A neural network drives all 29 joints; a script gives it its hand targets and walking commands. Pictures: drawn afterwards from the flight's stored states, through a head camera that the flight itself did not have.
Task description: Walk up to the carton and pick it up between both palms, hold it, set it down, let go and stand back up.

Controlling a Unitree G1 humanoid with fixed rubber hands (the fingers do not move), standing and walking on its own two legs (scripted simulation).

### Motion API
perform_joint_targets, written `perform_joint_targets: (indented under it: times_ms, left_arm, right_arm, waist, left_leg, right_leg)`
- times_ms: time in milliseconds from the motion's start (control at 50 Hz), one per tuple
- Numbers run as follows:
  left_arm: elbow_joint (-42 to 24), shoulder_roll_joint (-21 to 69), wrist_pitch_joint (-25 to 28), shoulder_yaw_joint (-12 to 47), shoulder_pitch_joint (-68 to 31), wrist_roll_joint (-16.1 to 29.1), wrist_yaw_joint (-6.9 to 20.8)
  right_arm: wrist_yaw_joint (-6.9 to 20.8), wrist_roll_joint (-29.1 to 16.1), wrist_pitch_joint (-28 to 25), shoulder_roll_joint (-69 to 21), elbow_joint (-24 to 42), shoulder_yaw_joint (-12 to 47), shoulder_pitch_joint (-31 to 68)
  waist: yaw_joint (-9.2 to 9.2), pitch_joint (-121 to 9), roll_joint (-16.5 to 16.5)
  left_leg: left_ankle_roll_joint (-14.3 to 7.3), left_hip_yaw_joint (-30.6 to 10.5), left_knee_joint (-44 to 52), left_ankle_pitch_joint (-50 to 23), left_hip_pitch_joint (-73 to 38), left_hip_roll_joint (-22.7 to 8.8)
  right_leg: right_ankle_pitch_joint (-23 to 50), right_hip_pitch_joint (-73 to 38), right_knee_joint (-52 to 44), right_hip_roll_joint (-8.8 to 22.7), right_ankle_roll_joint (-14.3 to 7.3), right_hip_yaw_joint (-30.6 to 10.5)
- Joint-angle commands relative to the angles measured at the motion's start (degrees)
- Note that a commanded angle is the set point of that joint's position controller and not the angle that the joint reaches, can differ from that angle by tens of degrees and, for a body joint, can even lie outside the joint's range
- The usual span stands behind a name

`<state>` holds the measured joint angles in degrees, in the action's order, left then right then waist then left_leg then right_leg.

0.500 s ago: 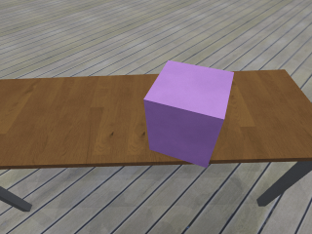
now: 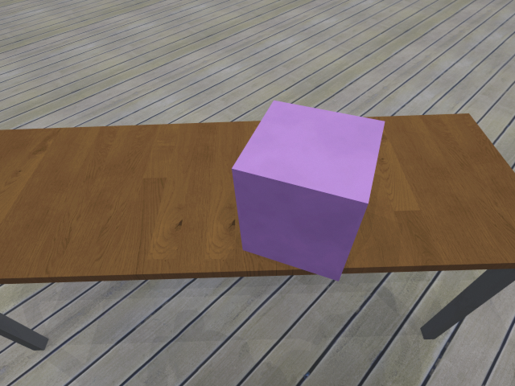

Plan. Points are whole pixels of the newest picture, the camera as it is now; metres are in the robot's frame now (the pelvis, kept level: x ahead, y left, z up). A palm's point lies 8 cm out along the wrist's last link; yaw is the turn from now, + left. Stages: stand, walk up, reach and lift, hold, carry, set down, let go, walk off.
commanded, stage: stand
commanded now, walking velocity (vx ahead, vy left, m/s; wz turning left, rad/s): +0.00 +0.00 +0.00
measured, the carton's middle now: (306, 192) +0.46 -0.06 +0.00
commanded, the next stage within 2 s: none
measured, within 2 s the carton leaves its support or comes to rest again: neither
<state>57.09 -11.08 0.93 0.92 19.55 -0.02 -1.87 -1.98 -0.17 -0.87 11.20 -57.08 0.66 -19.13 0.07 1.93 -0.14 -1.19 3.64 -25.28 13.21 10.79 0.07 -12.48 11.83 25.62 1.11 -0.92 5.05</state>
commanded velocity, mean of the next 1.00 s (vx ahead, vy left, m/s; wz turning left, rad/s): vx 0.00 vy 0.00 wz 0.00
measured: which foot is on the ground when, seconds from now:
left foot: down 0.00-1.00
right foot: down 0.00-1.00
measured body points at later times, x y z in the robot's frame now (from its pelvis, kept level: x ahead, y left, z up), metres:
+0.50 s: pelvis +0.01 +0.00 +0.00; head +0.02 +0.00 +0.45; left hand +0.01 +0.23 -0.15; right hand +0.01 -0.24 -0.15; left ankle +0.01 +0.10 -0.74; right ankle +0.02 -0.10 -0.74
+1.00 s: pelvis +0.02 +0.00 +0.00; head +0.03 +0.00 +0.45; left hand +0.02 +0.23 -0.15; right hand +0.01 -0.23 -0.15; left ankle +0.01 +0.10 -0.74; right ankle +0.02 -0.10 -0.74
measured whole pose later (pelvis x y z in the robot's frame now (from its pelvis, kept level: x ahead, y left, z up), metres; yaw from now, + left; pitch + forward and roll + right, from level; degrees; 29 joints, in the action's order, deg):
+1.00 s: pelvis +0.02 +0.00 +0.00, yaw -1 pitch -1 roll +0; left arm 60.2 -10.2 1.2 1.0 18.4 0.1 -2.4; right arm -2.5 -0.3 -1.1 9.7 -60.1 0.8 -18.5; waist 0.1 2.3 0.0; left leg -1.0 4.2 -23.7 13.9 9.0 -0.3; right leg -12.9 10.2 23.9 0.6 -0.9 4.4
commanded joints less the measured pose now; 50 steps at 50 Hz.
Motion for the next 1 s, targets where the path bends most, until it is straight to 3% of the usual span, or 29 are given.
perform_joint_targets:
  times_ms: [0, 80, 160, 260, 300, 380, 420, 600, 760, 860, 980]
  left_arm:
    - [-1.1, -6.7, 0.7, -1.4, 4.1, 0.0, -0.3]
    - [-0.9, -6.2, 0.7, -1.1, 4.6, -0.1, -0.4]
    - [-0.5, -5.9, 0.4, -1.2, 4.4, 0.0, -0.3]
    - [-0.5, -6.2, 0.7, -1.2, 4.0, 0.2, -0.5]
    - [-0.5, -6.1, 0.8, -1.3, 3.9, 0.1, -0.5]
    - [-0.3, -6.0, 0.6, -1.4, 4.8, 0.1, -0.5]
    - [-0.4, -6.3, 0.6, -1.5, 4.2, 0.2, -0.5]
    - [0.5, -5.5, 0.7, -1.3, 3.8, 0.0, -0.7]
    - [1.2, -4.9, 0.6, -0.7, 4.6, -0.1, -0.7]
    - [1.6, -5.5, 0.8, -1.1, 3.7, 0.1, -0.8]
    - [2.2, -4.9, 0.7, -1.0, 3.8, 0.0, -0.8]
  right_arm:
    - [-0.3, -0.1, -0.7, 6.5, 1.5, -1.3, -3.7]
    - [-0.3, -0.1, -0.6, 6.1, 0.9, -1.2, -4.2]
    - [-0.5, 0.0, -0.4, 6.3, 0.3, -1.3, -4.4]
    - [-0.5, 0.0, -0.7, 6.1, 0.4, -1.3, -3.6]
    - [-0.5, -0.1, -0.7, 5.8, -0.2, -1.3, -4.4]
    - [-0.5, 0.1, -0.5, 5.5, -0.4, -1.1, -4.1]
    - [-0.5, 0.0, -0.5, 4.9, -0.5, -1.2, -4.6]
    - [-0.7, 0.0, -0.6, 5.6, -1.0, -1.4, -4.8]
    - [-0.8, 0.0, -0.7, 5.5, -1.4, -1.2, -4.4]
    - [-0.8, -0.1, -0.7, 4.9, -1.9, -1.1, -4.4]
    - [-0.7, -0.2, -0.7, 4.0, -2.0, -1.0, -4.7]
  waist:
    - [0.10, 2.0, -0.9]
    - [0.17, 3.4, 0.8]
    - [-0.16, 4.9, 0.3]
    - [0.02, 2.2, -0.6]
    - [-0.22, 2.3, 1.5]
    - [0.03, 3.0, -0.8]
    - [-0.01, 2.4, 0.6]
    - [-0.31, 2.5, 0.7]
    - [0.21, 2.1, -1.1]
    - [0.03, 0.8, 0.8]
    - [-0.07, 3.0, -0.6]
  left_leg:
    - [0.0, -7.4, 6.5, -3.7, 2.2, -6.7]
    - [0.2, -7.4, 6.3, -3.3, 2.2, -6.7]
    - [0.3, -7.3, 6.9, -0.8, 3.5, -6.6]
    - [0.0, -7.0, 6.2, -4.3, 1.1, -6.7]
    - [0.2, -7.5, 6.4, -4.3, 1.5, -6.7]
    - [0.4, -7.1, 6.7, -3.7, 1.8, -6.4]
    - [0.6, -7.2, 6.3, -3.6, 1.8, -6.4]
    - [0.5, -7.1, 6.5, -5.9, 1.1, -7.0]
    - [0.5, -6.4, 6.7, -6.8, 0.4, -6.9]
    - [0.0, -6.4, 6.7, -6.1, -0.4, -7.2]
    - [0.4, -6.6, 7.1, -6.3, 0.7, -7.0]
  right_leg:
    - [3.5, -0.4, -6.0, 6.0, 0.1, -7.8]
    - [3.0, 0.4, -6.7, 5.8, 0.3, -7.7]
    - [0.3, 1.5, -7.1, 5.6, 0.4, -7.6]
    - [4.4, -0.1, -6.7, 5.9, 0.2, -7.8]
    - [4.2, -0.4, -6.7, 5.8, 0.4, -7.4]
    - [3.4, 0.2, -6.8, 5.9, 0.4, -7.7]
    - [2.9, 0.0, -6.9, 5.8, 0.3, -7.6]
    - [5.7, -1.1, -6.3, 5.8, 0.1, -7.6]
    - [6.4, -0.9, -6.7, 5.9, 0.4, -7.5]
    - [5.7, -1.4, -6.5, 6.0, 0.0, -7.6]
    - [5.5, -0.8, -7.1, 6.0, 0.1, -7.6]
